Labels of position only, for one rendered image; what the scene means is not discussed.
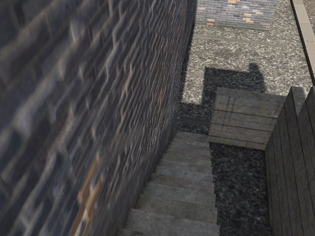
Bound stairs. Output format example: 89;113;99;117
115;131;221;236

